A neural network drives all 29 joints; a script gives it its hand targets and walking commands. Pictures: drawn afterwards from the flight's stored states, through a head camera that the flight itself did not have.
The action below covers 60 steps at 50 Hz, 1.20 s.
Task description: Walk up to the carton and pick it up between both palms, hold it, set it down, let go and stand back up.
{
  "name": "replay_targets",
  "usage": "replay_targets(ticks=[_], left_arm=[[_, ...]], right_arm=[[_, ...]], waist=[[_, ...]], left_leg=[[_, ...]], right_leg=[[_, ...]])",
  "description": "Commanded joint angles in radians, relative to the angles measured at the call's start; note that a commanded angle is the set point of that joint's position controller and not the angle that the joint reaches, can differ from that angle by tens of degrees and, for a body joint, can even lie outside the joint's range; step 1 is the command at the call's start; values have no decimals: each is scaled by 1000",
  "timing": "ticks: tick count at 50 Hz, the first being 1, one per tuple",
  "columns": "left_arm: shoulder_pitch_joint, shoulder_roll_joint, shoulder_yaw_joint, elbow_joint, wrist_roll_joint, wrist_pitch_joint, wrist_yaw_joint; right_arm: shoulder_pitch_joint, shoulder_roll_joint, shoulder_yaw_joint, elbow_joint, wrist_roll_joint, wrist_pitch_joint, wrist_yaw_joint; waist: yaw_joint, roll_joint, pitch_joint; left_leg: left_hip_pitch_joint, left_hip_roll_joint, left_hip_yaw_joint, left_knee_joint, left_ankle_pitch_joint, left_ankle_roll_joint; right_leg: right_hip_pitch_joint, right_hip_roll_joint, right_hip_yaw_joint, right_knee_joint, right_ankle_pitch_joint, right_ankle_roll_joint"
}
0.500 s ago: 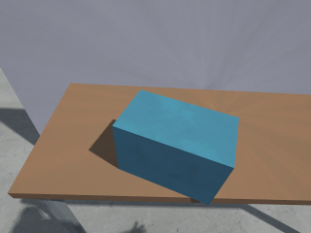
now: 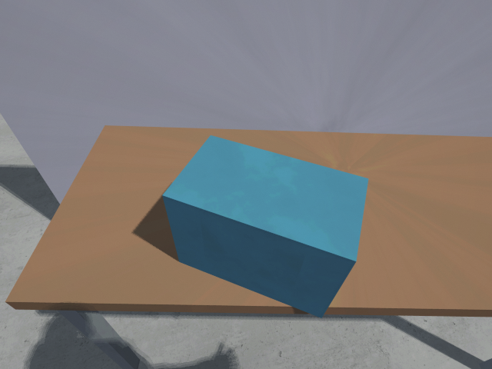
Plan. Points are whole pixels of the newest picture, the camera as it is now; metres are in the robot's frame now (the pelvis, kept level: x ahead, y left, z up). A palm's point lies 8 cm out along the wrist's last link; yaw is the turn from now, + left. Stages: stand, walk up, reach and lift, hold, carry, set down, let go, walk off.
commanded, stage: walk up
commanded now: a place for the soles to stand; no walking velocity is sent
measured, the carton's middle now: (264, 224) +0.39 -0.03 +0.03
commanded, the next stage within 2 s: none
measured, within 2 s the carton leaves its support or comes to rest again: neither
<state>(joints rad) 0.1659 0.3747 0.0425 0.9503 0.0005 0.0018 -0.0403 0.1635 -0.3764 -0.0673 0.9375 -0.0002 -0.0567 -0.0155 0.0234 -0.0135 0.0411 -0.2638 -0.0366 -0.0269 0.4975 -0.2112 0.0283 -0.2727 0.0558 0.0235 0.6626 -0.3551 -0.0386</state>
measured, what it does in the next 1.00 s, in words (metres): steps to the right: right foot, then left foot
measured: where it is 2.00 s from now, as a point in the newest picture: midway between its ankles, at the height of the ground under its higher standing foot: outside the picture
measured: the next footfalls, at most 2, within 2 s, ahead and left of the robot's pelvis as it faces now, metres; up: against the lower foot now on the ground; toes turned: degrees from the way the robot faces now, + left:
right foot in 0.18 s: +0.02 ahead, -0.13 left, +0.00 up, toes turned +0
left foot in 0.66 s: +0.13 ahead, +0.00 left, +0.00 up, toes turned -7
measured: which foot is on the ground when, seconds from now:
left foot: down 0.00-0.20, up 0.22-0.64, down 0.66-0.96, up 0.98-1.00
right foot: up 0.00-0.16, down 0.18-0.70, up 0.72-0.92, down 0.94-1.00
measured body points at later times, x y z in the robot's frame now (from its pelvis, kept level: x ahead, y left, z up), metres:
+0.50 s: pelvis +0.01 -0.10 -0.01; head +0.05 -0.12 +0.44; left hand +0.07 +0.21 -0.13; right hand +0.08 -0.42 -0.14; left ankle +0.01 +0.04 -0.70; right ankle -0.02 -0.13 -0.74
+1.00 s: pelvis +0.03 -0.13 -0.01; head +0.06 -0.14 +0.44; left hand +0.11 +0.18 -0.12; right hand +0.13 -0.44 -0.14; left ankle +0.09 +0.01 -0.72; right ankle +0.02 -0.22 -0.74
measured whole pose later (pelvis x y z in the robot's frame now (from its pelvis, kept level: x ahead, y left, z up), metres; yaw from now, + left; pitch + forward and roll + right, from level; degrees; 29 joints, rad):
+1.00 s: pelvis +0.03 -0.13 -0.01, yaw -4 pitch -4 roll +0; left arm 0.19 0.35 0.05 0.95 0.00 -0.02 0.01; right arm 0.09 -0.37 -0.07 0.94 0.00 0.03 -0.03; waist 0.03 0.04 0.15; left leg -0.35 -0.02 -0.09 0.73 -0.30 0.00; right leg -0.21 0.05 -0.01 0.62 -0.33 -0.03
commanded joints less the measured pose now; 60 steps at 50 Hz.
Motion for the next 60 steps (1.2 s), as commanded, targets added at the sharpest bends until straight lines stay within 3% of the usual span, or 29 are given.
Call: replay_targets(ticks=[1,4,6,7,8,10,11,12,16,22,27,31,32,33,34,36,38,41,43,44,45,46,47,48,49,51,52,54,60], left_arm=[[10,241,85,-100,61,38,-19],[33,241,100,-107,58,27,-17],[159,220,105,-51,52,5,-10],[175,230,109,-20,54,-11,6],[132,298,117,-45,58,-22,23],[49,244,94,-81,54,-13,40],[31,277,104,-95,50,-11,44],[6,277,105,-109,48,-9,47],[121,210,85,-77,23,-21,72],[207,202,96,-56,13,-26,96],[152,182,87,-65,22,-26,97],[-14,205,87,-101,7,-22,94],[-66,190,85,-131,-11,-26,90],[12,136,62,-117,-5,-35,84],[42,167,66,-92,7,-26,81],[66,208,64,-58,21,-7,61],[167,158,56,-21,12,-1,34],[149,159,68,-11,1,-11,31],[119,157,69,-11,10,-48,48],[117,168,70,-14,18,-69,61],[147,241,89,-11,31,-80,75],[163,299,99,-17,36,-83,88],[132,299,96,-32,32,-75,97],[95,304,94,-47,34,-73,105],[60,323,98,-64,29,-72,108],[-2,305,102,-84,29,-71,103],[-2,284,100,-90,31,-74,106],[32,261,100,-101,26,-76,107],[118,242,90,-85,27,-82,93]], right_arm=[[26,-324,-77,-82,-32,-34,-62],[33,-334,-80,-77,-38,-24,-53],[-74,-309,-70,-96,-24,-5,-41],[-106,-227,-35,-102,-6,6,-33],[-72,-161,-15,-109,3,10,-36],[9,-192,-17,-70,2,22,-47],[6,-211,-27,-73,-1,23,-51],[1,-242,-32,-59,-1,24,-55],[-1,-207,-14,-58,2,41,-35],[-12,-201,-16,-70,-6,53,-31],[-13,-188,-17,-63,-7,52,-33],[164,-193,-33,-16,-3,36,-45],[249,-228,-58,-7,-13,29,-52],[177,-241,-63,-33,-11,30,-61],[102,-202,-50,-64,-12,30,-59],[-57,-196,-32,-99,-15,31,-53],[-269,-190,-13,-134,-23,35,-39],[-171,-199,-17,-128,-36,41,-13],[-95,-204,-25,-97,-28,60,3],[-74,-178,-20,-86,-16,73,9],[-46,-165,-15,-97,3,78,10],[-47,-143,-9,-122,6,78,8],[-21,-157,-18,-122,-8,88,2],[-15,-189,-39,-118,-24,102,2],[-33,-199,-51,-121,-29,111,2],[-47,-232,-60,-109,-16,120,11],[-20,-217,-59,-99,-15,119,14],[-20,-212,-58,-95,-19,117,16],[-79,-197,-43,-109,-13,103,7]], waist=[[-18,22,-33],[-18,65,-45],[65,56,-80],[96,-131,-16],[53,-278,23],[2,-69,-88],[22,-103,-113],[21,-89,-63],[43,-102,-88],[64,-76,-91],[37,-29,-70],[-104,20,-99],[-181,152,-135],[-145,311,-198],[-96,220,-188],[-11,134,-29],[90,175,98],[34,224,143],[25,231,93],[25,156,60],[25,27,25],[21,-145,-6],[-10,-65,-57],[-13,56,-111],[-6,24,-79],[-33,52,-8],[-43,48,-7],[-22,22,-34],[38,-65,-58]], left_leg=[[89,425,-401,-169,0,246],[100,397,-364,-125,-122,210],[18,296,-197,54,-20,134],[-104,139,-51,303,-12,70],[-332,-38,5,439,-318,-8],[-314,-22,-47,427,-359,-29],[-288,11,-71,430,-377,-11],[-308,26,-78,466,-351,-12],[-343,12,-80,445,-233,-8],[-362,11,-53,380,-201,3],[-313,37,14,246,-157,13],[130,51,49,-135,93,93],[271,183,-148,-286,190,184],[486,327,-402,-161,383,267],[418,371,-514,-107,353,339],[-101,394,-484,-217,-82,311],[-379,298,-324,-295,-315,167],[-261,221,-271,-209,-217,163],[-113,170,-234,-28,73,134],[-22,116,-207,109,280,98],[-54,42,-189,252,263,65],[-245,-51,-155,353,-143,29],[-284,-55,-169,422,-352,8],[-239,-13,-228,483,-353,17],[-194,-5,-235,551,-339,11],[-227,-16,-234,633,-268,9],[-230,-15,-230,607,-244,6],[-226,11,-199,575,-209,-2],[-243,63,-167,376,-314,-22]], right_leg=[[-205,-106,105,282,-173,22],[-147,-140,99,77,-203,24],[89,-132,93,-309,-50,13],[147,-160,213,-540,82,27],[254,-254,389,-455,446,48],[334,-275,303,-329,600,-37],[290,-344,386,-342,449,-63],[258,-322,353,-347,381,-57],[464,-213,228,-267,749,93],[570,-201,254,-271,870,187],[522,-205,265,-282,868,152],[210,-140,133,17,1132,234],[59,-54,73,321,1014,293],[-200,29,25,471,45,235],[-232,38,81,510,-263,191],[2,-57,144,450,-266,111],[149,-79,129,382,-207,65],[91,-97,68,64,-183,39],[129,-104,52,-291,-46,50],[134,-110,77,-465,110,81],[193,-185,188,-433,421,104],[320,-301,336,-323,754,85],[340,-373,370,-237,867,8],[255,-439,409,-250,705,-59],[138,-480,442,-296,530,-120],[97,-418,348,-320,401,-76],[127,-373,299,-289,447,-25],[192,-346,230,-250,514,-38],[378,-363,246,-188,580,-159]])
